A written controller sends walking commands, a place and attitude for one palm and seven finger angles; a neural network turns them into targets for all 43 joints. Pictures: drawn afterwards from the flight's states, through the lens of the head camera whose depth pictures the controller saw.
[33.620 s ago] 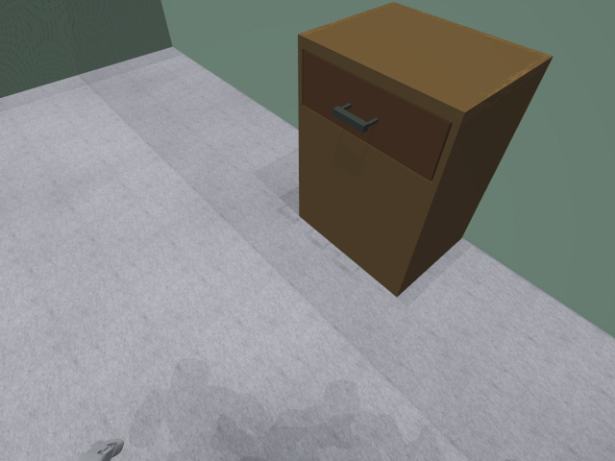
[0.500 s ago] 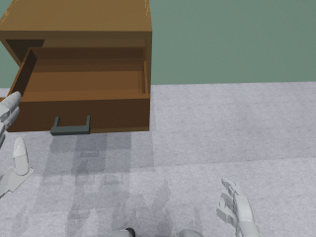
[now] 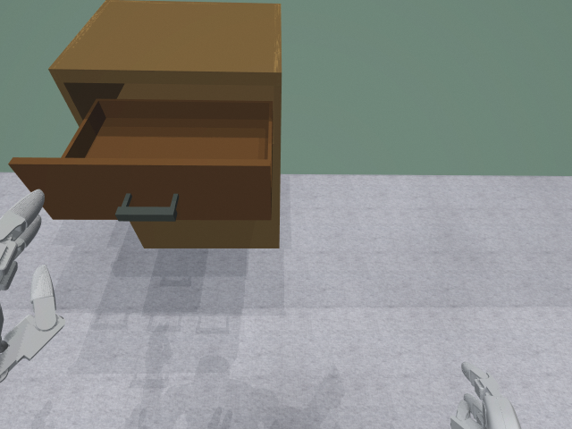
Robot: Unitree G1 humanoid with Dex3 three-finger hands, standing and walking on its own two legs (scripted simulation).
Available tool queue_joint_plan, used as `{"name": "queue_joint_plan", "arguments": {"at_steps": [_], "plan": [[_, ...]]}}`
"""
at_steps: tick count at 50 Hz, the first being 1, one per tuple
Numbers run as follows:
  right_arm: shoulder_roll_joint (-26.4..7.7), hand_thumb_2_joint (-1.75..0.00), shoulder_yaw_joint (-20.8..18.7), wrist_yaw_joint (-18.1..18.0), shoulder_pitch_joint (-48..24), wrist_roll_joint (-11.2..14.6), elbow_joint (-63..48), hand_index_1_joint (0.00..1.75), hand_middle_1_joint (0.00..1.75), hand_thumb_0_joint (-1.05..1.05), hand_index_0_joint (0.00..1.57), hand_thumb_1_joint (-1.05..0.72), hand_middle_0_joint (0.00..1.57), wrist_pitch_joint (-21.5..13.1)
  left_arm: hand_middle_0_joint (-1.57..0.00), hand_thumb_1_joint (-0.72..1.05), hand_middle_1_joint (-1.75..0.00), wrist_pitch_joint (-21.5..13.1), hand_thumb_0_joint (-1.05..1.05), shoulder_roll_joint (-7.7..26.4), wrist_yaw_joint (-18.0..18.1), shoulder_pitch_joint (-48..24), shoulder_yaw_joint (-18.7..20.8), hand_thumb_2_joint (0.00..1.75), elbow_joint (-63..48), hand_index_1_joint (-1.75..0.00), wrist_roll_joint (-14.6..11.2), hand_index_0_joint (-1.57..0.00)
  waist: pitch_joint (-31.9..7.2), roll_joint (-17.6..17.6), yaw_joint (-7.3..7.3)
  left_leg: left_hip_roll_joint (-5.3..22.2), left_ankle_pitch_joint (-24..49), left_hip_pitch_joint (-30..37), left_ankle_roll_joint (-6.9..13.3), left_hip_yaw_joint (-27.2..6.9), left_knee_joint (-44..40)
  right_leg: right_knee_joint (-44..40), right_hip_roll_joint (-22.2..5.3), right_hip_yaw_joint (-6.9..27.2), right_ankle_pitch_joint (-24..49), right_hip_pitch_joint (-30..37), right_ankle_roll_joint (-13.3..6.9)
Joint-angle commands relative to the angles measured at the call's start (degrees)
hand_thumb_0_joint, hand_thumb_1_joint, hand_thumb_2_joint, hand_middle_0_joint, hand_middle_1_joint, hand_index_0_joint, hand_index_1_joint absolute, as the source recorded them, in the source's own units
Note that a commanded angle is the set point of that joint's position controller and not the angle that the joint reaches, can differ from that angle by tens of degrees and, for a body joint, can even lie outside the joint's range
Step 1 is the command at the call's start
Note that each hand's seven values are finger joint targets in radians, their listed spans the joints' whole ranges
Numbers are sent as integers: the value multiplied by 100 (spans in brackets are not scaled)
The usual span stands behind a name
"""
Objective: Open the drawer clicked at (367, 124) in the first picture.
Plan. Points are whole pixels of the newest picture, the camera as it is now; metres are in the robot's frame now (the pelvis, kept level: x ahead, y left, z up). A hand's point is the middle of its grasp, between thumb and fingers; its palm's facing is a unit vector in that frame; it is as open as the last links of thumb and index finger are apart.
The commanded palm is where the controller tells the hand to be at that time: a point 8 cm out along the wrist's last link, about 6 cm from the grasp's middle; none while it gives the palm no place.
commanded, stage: stop stepping back and stand still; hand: left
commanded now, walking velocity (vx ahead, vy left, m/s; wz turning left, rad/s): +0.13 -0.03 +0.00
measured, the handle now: (149, 206) +0.55 +0.31 -0.10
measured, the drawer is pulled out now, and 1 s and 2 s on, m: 0.30 0.30 0.30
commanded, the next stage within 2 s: let the arm hang, fingers relaxed in 0.24 s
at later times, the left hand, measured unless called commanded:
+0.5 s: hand (132, 386) +0.19 +0.22 -0.06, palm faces +0.13 -0.94 -0.33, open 7.4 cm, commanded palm none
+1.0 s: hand out of the picture +0.02 +0.18 -0.16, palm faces +0.05 -0.97 -0.23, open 7.3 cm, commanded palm none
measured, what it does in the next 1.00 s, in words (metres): steps on the spot: right foot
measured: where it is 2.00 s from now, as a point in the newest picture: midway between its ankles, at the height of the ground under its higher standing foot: outside the picture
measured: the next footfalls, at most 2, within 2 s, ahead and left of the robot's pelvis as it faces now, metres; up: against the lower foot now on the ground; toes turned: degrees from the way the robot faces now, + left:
right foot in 0.58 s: +0.06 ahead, -0.11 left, +0.00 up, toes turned +4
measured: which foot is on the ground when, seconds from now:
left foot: down 0.00-1.00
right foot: down 0.00-0.34, up 0.36-0.56, down 0.58-1.00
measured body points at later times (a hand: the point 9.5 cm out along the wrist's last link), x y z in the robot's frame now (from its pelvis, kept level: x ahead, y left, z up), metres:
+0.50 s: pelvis +0.00 +0.00 +0.00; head +0.02 +0.00 +0.45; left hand +0.18 +0.27 -0.04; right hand +0.13 -0.23 -0.12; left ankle +0.00 +0.12 -0.73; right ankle +0.00 -0.12 -0.69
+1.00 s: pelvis +0.01 -0.01 +0.01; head +0.04 -0.02 +0.46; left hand +0.02 +0.23 -0.15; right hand +0.03 -0.23 -0.15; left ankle +0.00 +0.11 -0.73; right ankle +0.02 -0.11 -0.73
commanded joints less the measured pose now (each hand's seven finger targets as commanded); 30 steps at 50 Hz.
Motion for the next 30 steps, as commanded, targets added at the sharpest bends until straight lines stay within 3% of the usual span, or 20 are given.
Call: {"name": "queue_joint_plan", "arguments": {"at_steps": [1,3,4,5,6,7,9,12,14,15,16,17,18,21,23,25,27,28,29,30], "plan": [[-294,-90,29,41,-475,137,-871,30,30,0,20,-90,20,-331,-20,90,-30,-321,0,881,147,-165,895,90,-1038,-30,-64,-20,-356,1815,35,1170,89,-541,776,-939,-763,747,173,170,-1248,120,208],[-372,-90,72,32,-481,171,-794,30,30,0,20,-90,20,-306,-20,90,-30,-241,0,772,136,-299,834,90,-555,-30,-60,-20,1,1389,60,899,184,-1221,628,-509,-213,-122,259,198,-407,865,179],[-380,-90,54,17,-525,176,-763,30,30,0,20,-90,20,-273,-20,90,-30,-209,0,813,125,-422,854,90,-384,-30,-75,-20,-11,705,64,640,0,-1346,495,-313,212,-606,173,574,-86,1108,133],[-381,-90,46,4,-616,166,-780,30,30,0,20,-90,20,-233,-20,90,-30,-170,0,755,91,-516,721,90,-169,-30,-69,-20,108,-201,73,254,-517,-1715,356,-161,779,-1106,-133,1371,-327,1225,39],[-324,-90,39,10,-576,178,-818,30,30,0,20,-90,20,-178,-20,90,-30,-123,0,747,69,-485,722,90,69,-30,-92,-20,25,-1144,58,-115,-1076,-1860,213,83,1677,-1820,-832,2502,-1281,995,-206],[-295,-90,21,25,-574,158,-803,30,30,0,20,-90,20,-109,-20,90,-30,-107,0,738,39,-718,676,90,102,-30,-86,-20,-29,-1449,74,-173,-1255,-1689,175,-77,2514,-2504,-1314,3160,-2547,469,-391],[-305,-90,46,67,-622,94,-701,30,30,0,20,-90,20,3,-20,90,-30,-83,0,609,-29,-820,547,90,151,-30,-67,-20,143,-964,-4,9,-965,-1649,179,-335,3009,-2397,-1267,2936,-2238,-7,-495],[-129,-90,260,69,-719,22,-754,30,30,0,20,-90,20,3,-20,90,-30,-82,0,596,7,-1000,411,90,-347,-30,-15,-20,-291,-794,-12,93,-669,-550,252,-82,1379,-2055,-1011,1730,-1693,-290,-480],[-150,-90,308,-16,-785,-25,-807,30,30,0,20,-90,20,-56,-20,90,-30,-85,0,740,113,-977,459,90,-925,-30,4,-20,-348,176,-9,-19,-353,67,209,13,98,-1629,-627,1334,-1848,-368,-261],[-211,-90,308,-37,-673,-86,-832,30,30,0,20,-90,20,-95,-20,90,-30,-142,0,743,140,-867,470,90,-1180,-30,-10,-20,-334,935,5,270,-809,-103,308,-509,-551,-964,-330,1137,-1658,-146,-119],[-286,-90,280,-15,-670,-133,-925,30,30,0,20,-90,20,-139,-20,90,-30,-199,0,721,170,-895,478,90,-1556,-30,-8,-20,-278,1886,83,1041,-1534,-293,561,-1773,-1292,75,213,826,-1289,-251,79],[-1007,-90,-88,524,-137,-233,698,30,30,0,20,-90,20,-321,-20,90,-30,818,0,-808,-549,-1524,-1568,90,4001,-30,476,-20,535,2171,-551,1550,35,-1106,935,-2785,-774,2093,383,573,-1083,-1523,175],[-657,-90,45,480,93,-220,497,30,30,0,20,-90,20,155,-20,90,-30,1320,0,-633,-728,-1365,-1342,90,4133,-30,402,-20,-68,1461,-312,1625,461,-1058,1127,-2599,-635,2509,239,1232,-1320,-1214,116],[-439,-90,120,325,38,-349,289,30,30,0,20,-90,20,170,-20,90,-30,1369,0,-846,-799,-1824,-1600,90,4497,-30,393,-20,-750,30,-113,1291,3485,-175,1135,-1816,219,2544,341,1128,-1581,-1169,213],[-566,-90,149,314,214,-338,456,30,30,0,20,-90,20,289,-20,90,-30,1360,0,-807,-824,-2262,-1673,90,5093,-30,369,-20,-913,-21,-77,1116,4560,533,994,-1396,327,1978,426,935,-1389,-1042,246],[-523,-90,203,314,196,-281,636,30,30,0,20,-90,20,397,-20,90,-30,1347,0,-699,-828,-2442,-1659,90,5805,-30,305,-20,-778,828,22,965,4784,439,803,-1029,259,1049,420,811,-945,-416,249],[-425,-90,241,304,-58,-164,737,30,30,0,20,-90,20,497,-20,90,-30,1313,0,-367,-834,-1995,-1575,90,6650,-30,274,-20,-709,1042,324,544,2895,-501,405,-645,522,-472,345,1066,646,1112,222],[-147,-90,262,301,-84,-94,739,30,30,0,20,-90,20,531,-20,90,-30,1281,0,-36,-801,-1783,-1512,90,7039,-30,306,-20,-681,320,359,42,843,-1312,135,-399,905,-788,-259,2111,1606,1685,18],[-4,-90,284,306,29,-48,727,30,30,0,20,-90,20,581,-20,90,-30,1269,0,290,-792,-1742,-1498,90,7297,-30,316,-20,-622,-308,331,-187,-715,-1463,-3,-202,1130,-1267,-1016,2754,1901,1572,-268],[-52,-90,253,319,188,-65,854,30,30,0,20,-90,20,633,-20,90,-30,1280,0,318,-840,-1983,-1583,90,7515,-30,310,-20,-421,-88,175,-149,-1168,-1087,4,-181,1242,-1512,-1232,2713,904,946,-581]]}}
